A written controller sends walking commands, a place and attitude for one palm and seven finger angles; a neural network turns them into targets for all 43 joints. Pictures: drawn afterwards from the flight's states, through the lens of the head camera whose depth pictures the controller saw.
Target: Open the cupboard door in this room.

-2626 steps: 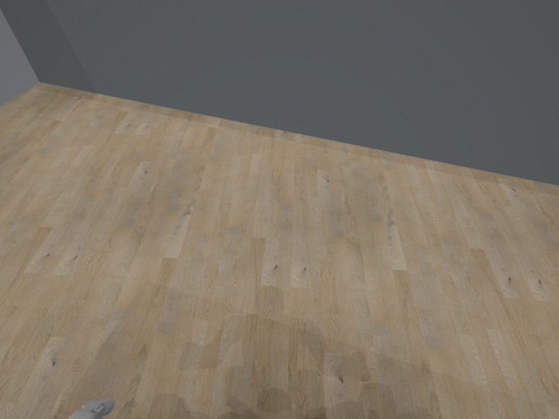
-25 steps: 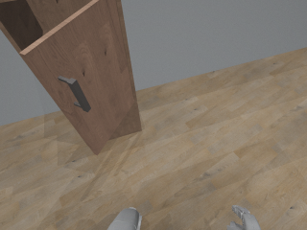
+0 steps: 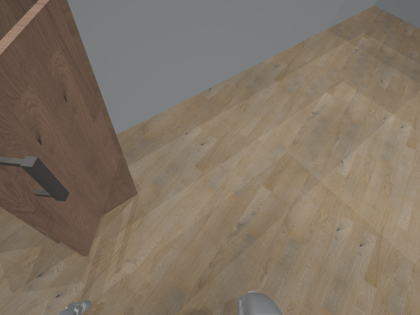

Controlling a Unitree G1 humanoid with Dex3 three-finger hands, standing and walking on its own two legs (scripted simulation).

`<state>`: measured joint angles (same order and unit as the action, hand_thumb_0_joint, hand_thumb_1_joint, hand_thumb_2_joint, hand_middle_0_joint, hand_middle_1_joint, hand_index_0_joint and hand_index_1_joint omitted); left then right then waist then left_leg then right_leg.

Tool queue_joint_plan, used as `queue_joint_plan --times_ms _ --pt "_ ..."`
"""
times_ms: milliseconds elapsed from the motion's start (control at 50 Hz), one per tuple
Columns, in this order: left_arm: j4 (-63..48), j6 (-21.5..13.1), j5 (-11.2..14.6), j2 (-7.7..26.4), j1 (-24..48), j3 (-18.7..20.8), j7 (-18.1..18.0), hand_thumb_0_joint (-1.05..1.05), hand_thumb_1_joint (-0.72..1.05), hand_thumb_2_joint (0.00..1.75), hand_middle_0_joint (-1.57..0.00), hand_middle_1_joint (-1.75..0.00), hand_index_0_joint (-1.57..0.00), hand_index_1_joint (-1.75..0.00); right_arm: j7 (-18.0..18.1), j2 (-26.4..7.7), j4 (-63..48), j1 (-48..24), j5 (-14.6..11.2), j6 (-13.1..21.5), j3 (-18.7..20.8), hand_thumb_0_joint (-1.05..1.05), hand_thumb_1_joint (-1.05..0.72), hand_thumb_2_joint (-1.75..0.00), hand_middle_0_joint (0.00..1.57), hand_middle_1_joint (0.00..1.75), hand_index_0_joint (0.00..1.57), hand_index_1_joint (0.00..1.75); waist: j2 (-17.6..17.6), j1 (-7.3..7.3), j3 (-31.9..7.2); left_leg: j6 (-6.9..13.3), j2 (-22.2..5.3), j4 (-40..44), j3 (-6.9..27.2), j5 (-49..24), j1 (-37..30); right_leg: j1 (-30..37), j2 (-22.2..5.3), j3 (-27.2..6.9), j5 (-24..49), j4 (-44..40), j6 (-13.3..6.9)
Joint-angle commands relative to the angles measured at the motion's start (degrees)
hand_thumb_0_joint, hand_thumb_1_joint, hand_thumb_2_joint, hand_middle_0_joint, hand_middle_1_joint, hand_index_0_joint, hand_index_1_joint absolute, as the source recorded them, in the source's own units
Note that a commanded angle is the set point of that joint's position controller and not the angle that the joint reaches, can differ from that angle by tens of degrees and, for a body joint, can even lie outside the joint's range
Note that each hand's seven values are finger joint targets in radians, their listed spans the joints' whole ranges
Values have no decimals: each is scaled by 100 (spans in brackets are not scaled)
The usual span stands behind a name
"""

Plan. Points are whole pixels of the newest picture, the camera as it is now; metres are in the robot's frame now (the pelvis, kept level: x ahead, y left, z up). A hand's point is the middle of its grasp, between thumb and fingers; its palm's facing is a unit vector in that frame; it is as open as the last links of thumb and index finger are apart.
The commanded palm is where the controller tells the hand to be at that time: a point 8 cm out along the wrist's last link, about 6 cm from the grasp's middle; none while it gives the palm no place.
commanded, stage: walk to a spot facing it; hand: left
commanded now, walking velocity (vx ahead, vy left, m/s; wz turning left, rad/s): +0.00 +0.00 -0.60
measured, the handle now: (36, 180) +0.31 +0.35 +0.03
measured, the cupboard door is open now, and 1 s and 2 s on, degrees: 46 46 46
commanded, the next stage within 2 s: turn to face it in 1.92 s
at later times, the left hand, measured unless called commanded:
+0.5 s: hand (163, 293) +0.17 +0.11 -0.16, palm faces -0.28 -0.94 -0.22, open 7.3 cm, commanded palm none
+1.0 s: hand (190, 211) +0.37 +0.07 -0.18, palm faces -0.53 -0.83 -0.15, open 7.4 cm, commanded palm none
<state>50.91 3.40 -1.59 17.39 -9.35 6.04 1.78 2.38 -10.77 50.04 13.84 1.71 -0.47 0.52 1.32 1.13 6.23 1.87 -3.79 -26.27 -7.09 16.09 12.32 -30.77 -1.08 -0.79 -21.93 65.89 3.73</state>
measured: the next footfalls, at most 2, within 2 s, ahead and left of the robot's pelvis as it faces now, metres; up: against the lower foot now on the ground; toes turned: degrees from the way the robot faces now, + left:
right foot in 0.22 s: +0.03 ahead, -0.13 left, +0.00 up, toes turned -14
left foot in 0.70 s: +0.19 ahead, +0.05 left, +0.00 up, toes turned -21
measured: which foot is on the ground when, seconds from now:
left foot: down 0.00-0.22, up 0.24-0.68, down 0.70-1.00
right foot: up 0.00-0.20, down 0.22-0.70, up 0.72-1.00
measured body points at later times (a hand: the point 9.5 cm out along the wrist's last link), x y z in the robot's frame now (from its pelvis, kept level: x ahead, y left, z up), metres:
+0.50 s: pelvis +0.04 -0.05 +0.00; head +0.07 -0.08 +0.44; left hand +0.18 +0.16 -0.14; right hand +0.02 -0.30 -0.16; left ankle +0.08 +0.11 -0.67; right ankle -0.01 -0.12 -0.75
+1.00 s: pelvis +0.20 -0.05 +0.00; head +0.25 -0.05 +0.44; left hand +0.39 +0.12 -0.17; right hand +0.04 -0.23 -0.14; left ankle +0.15 +0.07 -0.74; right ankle +0.15 -0.18 -0.63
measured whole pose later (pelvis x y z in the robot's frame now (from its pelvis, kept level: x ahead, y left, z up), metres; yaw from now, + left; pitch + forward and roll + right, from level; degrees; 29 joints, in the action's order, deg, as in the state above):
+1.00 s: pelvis +0.20 -0.05 +0.00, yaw -35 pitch +2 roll -2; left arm 54.3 1.7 -2.0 13.2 -11.1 5.6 3.0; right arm 2.3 -8.3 56.0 23.7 1.9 3.7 0.1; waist 1.8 0.5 3.2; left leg 0.9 -3.4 -21.0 -13.2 21.3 1.8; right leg -40.3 -1.1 2.5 -10.7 71.4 -0.7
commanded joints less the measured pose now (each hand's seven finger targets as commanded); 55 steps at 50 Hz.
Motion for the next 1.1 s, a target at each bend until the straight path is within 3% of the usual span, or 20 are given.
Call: queue_joint_plan --times_ms 0,100,160,180,200,220,240,340,440,560,640,660,680,700,720,760,800,840,1000,1080 --pt "-440 -89 27 -122 178 -114 38 0 90 90 -20 -30 -20 -30 52 -1049 -128 629 -2 121 290 0 -90 -90 20 30 20 30 -1080 -255 -848 474 -1355 400 556 -3759 -1116 -151 -119 292 46 -812 -65" --pt "-530 -116 30 -124 550 -169 32 0 90 90 -20 -30 -20 -30 -7 -1223 5 753 35 78 372 0 -90 -90 20 30 20 30 -1295 -385 -655 470 -1581 216 371 -3401 -786 684 0 607 -235 -2192 -281" --pt "-428 -185 35 29 78 -130 -13 0 90 90 -20 -30 -20 -30 -51 -1280 -11 652 -18 58 405 0 -90 -90 20 30 20 30 -1110 -92 -870 128 -1486 -495 76 -3225 -475 1756 86 653 740 -3479 -468" --pt "-284 -236 20 243 -402 -71 -57 0 90 90 -20 -30 -20 -30 -77 -1203 -62 562 -74 60 404 0 -90 -90 20 30 20 30 -685 165 -1169 -137 -1320 -1302 -159 -2755 116 2803 -222 251 1754 -4058 -648" --pt "-157 -318 -31 887 -892 65 -162 0 90 90 -20 -30 -20 -30 -104 -770 -273 445 -138 44 314 0 -90 -90 20 30 20 30 1144 342 -1437 -529 -501 -2799 -674 220 1679 4002 -1729 -1757 3960 -4329 -1232" --pt "-47 -300 82 1152 -1109 105 -236 0 90 90 -20 -30 -20 -30 -54 -818 -387 175 -129 -34 295 0 -90 -90 20 30 20 30 1346 471 -1477 -622 -70 -3799 34 2281 2144 3783 -2338 -2236 5493 -4196 -1805" --pt "-82 -298 93 964 -947 72 -298 0 90 90 -20 -30 -20 -30 -31 -816 -358 143 -123 -81 304 0 -90 -90 20 30 20 30 1072 351 -1215 -566 -220 -4114 627 1941 2331 3560 -2130 -1874 4965 -4200 -1878" --pt "-348 -326 103 408 -174 -41 -321 0 90 90 -20 -30 -20 -30 -100 -650 -102 138 -70 -219 365 0 -90 -90 20 30 20 30 544 -165 -686 -742 -206 -3978 655 584 2006 2436 -1078 -1156 3622 -4545 -1329" --pt "-259 -425 55 408 -405 28 -214 0 90 90 -20 -30 -20 -30 -179 -681 -220 -239 -29 -123 427 0 -90 -90 20 30 20 30 639 -53 -402 -732 -115 -3365 623 294 2058 2143 -952 -1619 1037 -5106 -1435" --pt "-105 -497 -10 466 -804 113 -152 0 90 90 -20 -30 -20 -30 -245 -577 -549 -854 -65 114 439 0 -90 -90 20 30 20 30 775 166 -245 -582 121 -2020 641 718 1746 2049 -1049 -2344 51 -5148 -1634" --pt "-170 -487 45 408 -429 121 -115 0 90 90 -20 -30 -20 -30 -172 -647 -280 24 -83 288 424 0 -90 -90 20 30 20 30 496 -315 -481 -487 400 -178 450 47 -518 826 -544 -2025 42 -4411 -1284" --pt "-224 -505 57 106 -360 57 -91 0 90 90 -20 -30 -20 -30 -89 -936 -79 669 -70 342 483 0 -90 -90 20 30 20 30 -360 -617 -802 -380 -102 408 904 430 -1707 94 -62 -1597 -48 -3526 -1020" --pt "-324 -513 136 -263 -455 -29 -25 0 90 90 -20 -30 -20 -30 -52 -1642 55 1452 67 397 620 0 -90 -90 20 30 20 30 -2145 -898 -1268 173 -1931 1082 3219 1539 -2683 -1103 757 -515 -1057 -1477 -636" --pt "-436 -561 62 -89 -146 -26 -19 0 90 90 -20 -30 -20 -30 -19 -1731 50 1720 60 369 573 0 -90 -90 20 30 20 30 -1692 -965 -1083 588 -2689 1509 4040 1633 -2262 -1411 412 -336 -1121 -265 -572" --pt "-413 -571 -4 -15 -142 21 24 0 90 90 -20 -30 -20 -30 -34 -1521 -94 1304 67 344 507 0 -90 -90 20 30 20 30 -1052 -733 -658 681 -2561 1583 3627 1382 -1678 -1473 25 -394 -690 255 -534" --pt "-117 -534 -62 -42 -292 43 106 0 90 90 -20 -30 -20 -30 -31 -907 -170 660 31 410 310 0 -90 -90 20 30 20 30 -882 -320 -207 126 -1841 1389 2158 -243 -950 -1296 -226 -192 300 776 -442" --pt "-20 -440 -41 -326 -418 -27 144 0 90 90 -20 -30 -20 -30 10 -639 23 889 -1 491 202 0 -90 -90 20 30 20 30 -910 -198 -249 -405 -1268 1032 866 -2611 -1084 -1184 -108 10 761 948 -391" --pt "39 -370 -8 -476 -567 -73 122 0 90 90 -20 -30 -20 -30 44 -589 200 1194 -25 533 148 0 -90 -90 20 30 20 30 -1127 -147 -510 -577 -1112 766 242 -3989 -1285 -1204 23 135 893 1129 -427" --pt "-317 -332 -3 -732 724 -229 197 0 90 90 -20 -30 -20 -30 57 -440 627 1849 25 509 71 0 -90 -90 20 30 20 30 -1039 -328 66 -113 -1203 1020 -355 -4200 -1610 -1493 -25 806 1374 -784 -545" --pt "-236 -374 29 -535 469 -193 137 0 90 90 -20 -30 -20 -30 77 -749 723 1856 2 466 151 0 -90 -90 20 30 20 30 -998 -67 -308 -68 -1466 168 -642 -6775 -1714 89 437 1226 790 -2153 -918"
